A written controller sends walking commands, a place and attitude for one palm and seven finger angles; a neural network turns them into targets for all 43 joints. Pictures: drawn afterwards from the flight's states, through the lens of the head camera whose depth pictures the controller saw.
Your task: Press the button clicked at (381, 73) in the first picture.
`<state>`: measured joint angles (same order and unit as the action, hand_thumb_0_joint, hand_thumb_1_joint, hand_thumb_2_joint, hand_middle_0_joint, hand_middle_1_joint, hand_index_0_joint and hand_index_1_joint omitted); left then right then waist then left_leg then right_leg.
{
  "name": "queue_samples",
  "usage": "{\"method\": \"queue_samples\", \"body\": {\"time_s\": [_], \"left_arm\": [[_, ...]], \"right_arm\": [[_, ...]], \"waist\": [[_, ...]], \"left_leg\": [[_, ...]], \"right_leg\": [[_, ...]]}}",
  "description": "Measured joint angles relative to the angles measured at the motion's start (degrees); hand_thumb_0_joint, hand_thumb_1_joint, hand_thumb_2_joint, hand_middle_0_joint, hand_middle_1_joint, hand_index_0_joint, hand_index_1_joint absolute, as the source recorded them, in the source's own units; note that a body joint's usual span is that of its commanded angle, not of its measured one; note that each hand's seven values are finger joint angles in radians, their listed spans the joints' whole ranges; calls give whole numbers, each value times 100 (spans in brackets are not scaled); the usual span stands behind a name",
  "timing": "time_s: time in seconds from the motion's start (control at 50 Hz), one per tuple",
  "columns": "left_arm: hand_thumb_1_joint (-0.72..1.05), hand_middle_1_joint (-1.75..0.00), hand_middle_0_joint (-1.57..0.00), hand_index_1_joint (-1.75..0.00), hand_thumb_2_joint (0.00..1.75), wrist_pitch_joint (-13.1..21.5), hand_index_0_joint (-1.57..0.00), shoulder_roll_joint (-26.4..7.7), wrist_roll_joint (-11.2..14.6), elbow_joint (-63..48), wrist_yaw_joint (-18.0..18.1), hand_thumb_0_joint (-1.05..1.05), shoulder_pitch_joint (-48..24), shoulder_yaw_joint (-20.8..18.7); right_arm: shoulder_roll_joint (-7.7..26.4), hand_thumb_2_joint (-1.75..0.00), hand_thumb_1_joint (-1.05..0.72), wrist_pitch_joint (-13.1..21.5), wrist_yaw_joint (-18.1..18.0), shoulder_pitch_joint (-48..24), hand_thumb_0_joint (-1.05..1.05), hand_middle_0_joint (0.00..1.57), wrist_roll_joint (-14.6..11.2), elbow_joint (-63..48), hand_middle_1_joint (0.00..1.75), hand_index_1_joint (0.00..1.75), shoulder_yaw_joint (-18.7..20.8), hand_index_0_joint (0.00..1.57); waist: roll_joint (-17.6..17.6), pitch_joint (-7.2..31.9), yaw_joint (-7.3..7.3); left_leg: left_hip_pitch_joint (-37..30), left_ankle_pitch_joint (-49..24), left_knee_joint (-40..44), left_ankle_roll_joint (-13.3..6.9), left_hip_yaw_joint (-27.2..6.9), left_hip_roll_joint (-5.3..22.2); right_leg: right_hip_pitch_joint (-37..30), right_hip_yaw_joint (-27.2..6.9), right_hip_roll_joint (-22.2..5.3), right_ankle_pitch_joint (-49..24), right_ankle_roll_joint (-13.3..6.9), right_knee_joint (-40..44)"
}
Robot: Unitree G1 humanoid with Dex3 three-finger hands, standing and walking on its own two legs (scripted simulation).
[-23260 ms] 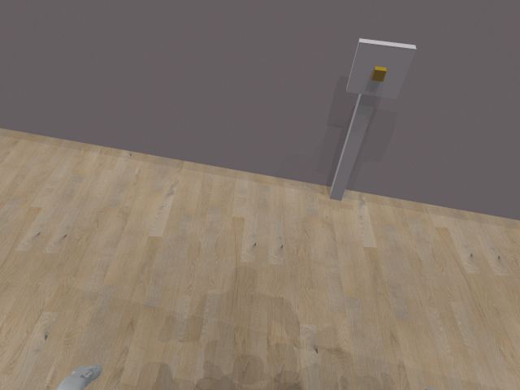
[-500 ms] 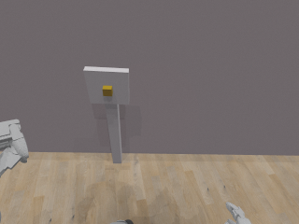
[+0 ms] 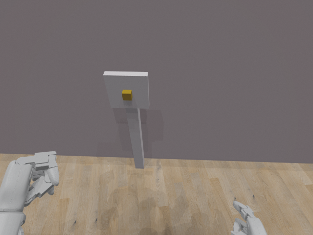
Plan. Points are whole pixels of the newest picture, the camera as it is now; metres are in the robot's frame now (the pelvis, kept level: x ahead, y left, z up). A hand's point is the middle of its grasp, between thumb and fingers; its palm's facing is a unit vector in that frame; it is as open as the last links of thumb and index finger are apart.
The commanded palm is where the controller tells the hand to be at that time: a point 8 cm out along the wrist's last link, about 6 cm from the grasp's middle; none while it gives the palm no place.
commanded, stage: let the arm hang, fingers relaxed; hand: left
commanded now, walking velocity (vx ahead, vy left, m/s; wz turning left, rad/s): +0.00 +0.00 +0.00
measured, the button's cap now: (127, 94) +0.66 +0.18 -0.04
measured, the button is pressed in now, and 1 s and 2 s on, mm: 0 0 0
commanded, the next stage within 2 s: stand and wait in 1.04 s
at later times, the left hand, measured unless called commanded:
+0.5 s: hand out of the picture -0.09 +0.19 -0.16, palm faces +0.03 -0.97 -0.23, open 5.3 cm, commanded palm none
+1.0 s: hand out of the picture -0.02 +0.14 -0.17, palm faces +0.06 -0.99 -0.15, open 7.4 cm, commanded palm none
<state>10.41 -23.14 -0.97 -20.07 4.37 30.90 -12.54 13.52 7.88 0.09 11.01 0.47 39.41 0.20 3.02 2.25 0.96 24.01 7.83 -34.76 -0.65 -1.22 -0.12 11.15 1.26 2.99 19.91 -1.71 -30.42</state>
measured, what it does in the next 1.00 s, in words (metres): stands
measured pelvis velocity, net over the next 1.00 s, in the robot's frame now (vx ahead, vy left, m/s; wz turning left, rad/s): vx -0.01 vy -0.01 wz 0.03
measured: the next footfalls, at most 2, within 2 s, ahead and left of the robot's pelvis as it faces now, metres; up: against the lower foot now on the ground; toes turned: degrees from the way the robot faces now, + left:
none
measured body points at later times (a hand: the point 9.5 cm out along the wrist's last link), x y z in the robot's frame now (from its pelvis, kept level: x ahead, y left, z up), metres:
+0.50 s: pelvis -0.02 +0.00 +0.01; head +0.00 +0.00 +0.46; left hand -0.09 +0.24 -0.14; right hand -0.03 -0.23 -0.15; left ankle +0.07 +0.10 -0.73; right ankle -0.04 -0.11 -0.73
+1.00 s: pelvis -0.01 -0.01 +0.01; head +0.00 -0.01 +0.46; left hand -0.02 +0.19 -0.16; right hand -0.02 -0.22 -0.15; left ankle +0.07 +0.10 -0.73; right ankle -0.04 -0.11 -0.73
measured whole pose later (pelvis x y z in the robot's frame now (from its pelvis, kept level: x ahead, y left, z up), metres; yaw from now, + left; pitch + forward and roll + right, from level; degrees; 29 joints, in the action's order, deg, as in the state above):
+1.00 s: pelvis -0.01 -0.01 +0.01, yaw +2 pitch -2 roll -1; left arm 0.5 -5.7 -0.7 64.9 2.5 17.1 -0.1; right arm 6.0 -0.9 -2.1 17.1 1.2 65.1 0.7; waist 0.4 -2.8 -0.9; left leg 16.5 6.5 -25.1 -0.4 -2.5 -1.1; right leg 5.7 2.5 2.2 17.6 -2.4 -25.3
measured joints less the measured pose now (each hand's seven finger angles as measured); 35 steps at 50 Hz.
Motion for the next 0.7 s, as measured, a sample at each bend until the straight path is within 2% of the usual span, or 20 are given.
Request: {"method": "queue_samples", "body": {"time_s": [0.06, 0.12, 0.18, 0.24, 0.28, 0.38, 0.56, 0.7], "left_arm": [[90, -146, -127, -146, 90, -688, -127, 237, -121, 2528, -261, 0, -1039, 627], [90, -140, -120, -140, 90, -1179, -120, 523, -132, 4638, -326, 0, -1582, 913], [91, -131, -112, -131, 90, -1356, -111, 779, -96, 6050, -344, 1, -1686, 1149], [91, -121, -102, -121, 90, -1357, -102, 1056, -56, 6991, -379, 1, -1566, 1336], [91, -114, -96, -116, 90, -1287, -93, 1140, 81, 7393, -218, 1, -1497, 1134], [91, -95, -78, -97, 90, -1199, -75, 1061, 15, 8125, -300, 1, -1231, 1184], [91, -60, -46, -60, 90, -1168, -45, 1222, 21, 8717, -248, 1, -940, 1250], [91, -39, -28, -39, 90, -1111, -27, 1468, 17, 8669, -209, 0, -1027, 1254]], "right_arm": [[345, -90, -90, -426, 52, -164, 1, 20, 25, 629, 30, 30, 77, 20], [405, -90, -91, -666, 31, -191, 1, 20, 74, 935, 30, 30, 85, 20], [345, -90, -91, -805, -4, -103, 1, 20, 114, 1167, 30, 30, 54, 20], [235, -90, -91, -906, -43, 59, 1, 20, 121, 1457, 30, 30, 24, 20], [123, -90, -91, -946, -75, 220, 1, 20, 108, 1671, 30, 30, 11, 20], [-159, -90, -91, -1018, -129, 488, 1, 19, 86, 2159, 30, 30, 1, 20], [-573, -90, -91, -1016, -152, 596, 0, 20, 57, 2486, 30, 30, 2, 20], [-763, -90, -91, -985, -165, 603, 0, 20, 77, 2540, 30, 30, 15, 20]], "waist": [[153, 53, -20], [-14, -98, -168], [-246, -298, -285], [-404, -450, -294], [-462, -534, -223], [-379, -668, -101], [-124, -687, -124], [-109, -561, -145]], "left_leg": [[21, 473, -198, -93, -48, -108], [-85, 402, -143, -118, -36, -186], [-255, 263, 114, -87, -53, -181], [-372, 75, 425, -54, -85, -135], [-411, -37, 594, -36, -133, -109], [-526, -192, 843, -15, -196, -74], [-671, -265, 997, -36, -138, -91], [-673, -232, 978, -41, -98, -124]], "right_leg": [[128, 73, -93, 258, 73, -446], [95, 82, -176, 324, 73, -582], [-43, 92, -172, 195, 38, -380], [-166, 107, -122, -16, 11, -37], [-231, 146, -86, -146, -12, 177], [-400, 192, -40, -350, -34, 534], [-484, 138, -72, -390, -14, 590], [-424, 107, -114, -299, -11, 449]]}}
